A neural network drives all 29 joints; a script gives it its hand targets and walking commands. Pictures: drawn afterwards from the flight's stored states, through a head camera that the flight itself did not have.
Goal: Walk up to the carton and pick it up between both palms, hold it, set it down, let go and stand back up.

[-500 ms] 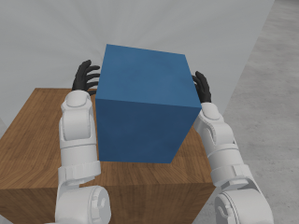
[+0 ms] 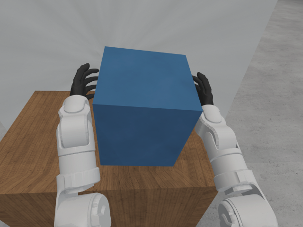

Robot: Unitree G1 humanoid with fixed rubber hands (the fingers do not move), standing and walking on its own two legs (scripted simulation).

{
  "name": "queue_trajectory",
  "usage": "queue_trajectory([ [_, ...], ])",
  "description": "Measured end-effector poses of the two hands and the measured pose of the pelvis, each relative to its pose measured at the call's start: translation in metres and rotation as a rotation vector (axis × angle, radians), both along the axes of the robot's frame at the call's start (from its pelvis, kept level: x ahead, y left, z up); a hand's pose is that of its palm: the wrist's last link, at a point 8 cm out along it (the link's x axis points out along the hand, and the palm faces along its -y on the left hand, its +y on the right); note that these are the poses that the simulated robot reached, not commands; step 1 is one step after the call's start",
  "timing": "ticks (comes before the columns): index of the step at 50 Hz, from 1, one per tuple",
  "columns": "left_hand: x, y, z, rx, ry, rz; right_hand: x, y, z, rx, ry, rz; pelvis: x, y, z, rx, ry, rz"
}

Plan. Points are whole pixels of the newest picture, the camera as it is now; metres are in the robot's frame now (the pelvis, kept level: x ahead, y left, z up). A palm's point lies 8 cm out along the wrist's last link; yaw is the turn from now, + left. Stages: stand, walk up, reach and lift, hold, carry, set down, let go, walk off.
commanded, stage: hold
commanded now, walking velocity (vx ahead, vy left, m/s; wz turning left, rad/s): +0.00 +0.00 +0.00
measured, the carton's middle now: (141, 111) +0.38 +0.02 +0.14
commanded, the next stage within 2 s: none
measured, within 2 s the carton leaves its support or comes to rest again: neither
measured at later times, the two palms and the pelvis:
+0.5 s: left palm (75, 98) +0.34 +0.17 +0.21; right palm (203, 103) +0.34 -0.13 +0.19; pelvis -0.01 +0.00 +0.00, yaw +0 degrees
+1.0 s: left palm (78, 97) +0.35 +0.16 +0.21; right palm (204, 102) +0.35 -0.14 +0.19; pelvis +0.00 +0.00 +0.00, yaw -1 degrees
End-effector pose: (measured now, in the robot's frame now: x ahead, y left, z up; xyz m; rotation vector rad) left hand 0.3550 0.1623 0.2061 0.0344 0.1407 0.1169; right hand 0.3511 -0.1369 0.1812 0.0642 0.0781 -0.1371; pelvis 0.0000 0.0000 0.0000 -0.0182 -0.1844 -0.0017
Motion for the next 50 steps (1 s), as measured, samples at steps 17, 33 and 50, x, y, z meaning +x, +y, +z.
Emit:
queue_trajectory([
  [17, -0.012, 0.002, 0.011, -0.023, -0.043, 0.013, -0.008, 0.002, 0.016, -0.023, -0.046, 0.005, -0.003, 0.001, 0.000, 0.003, -0.021, -0.009],
  [33, -0.009, 0.002, 0.006, -0.018, -0.022, 0.001, -0.010, 0.002, 0.007, -0.013, -0.030, -0.004, -0.010, 0.006, 0.000, 0.004, -0.006, -0.013],
  [50, -0.005, 0.002, 0.004, -0.021, -0.017, 0.010, -0.003, 0.001, 0.008, -0.024, -0.029, 0.005, -0.004, 0.002, 0.000, 0.002, -0.010, -0.010],
])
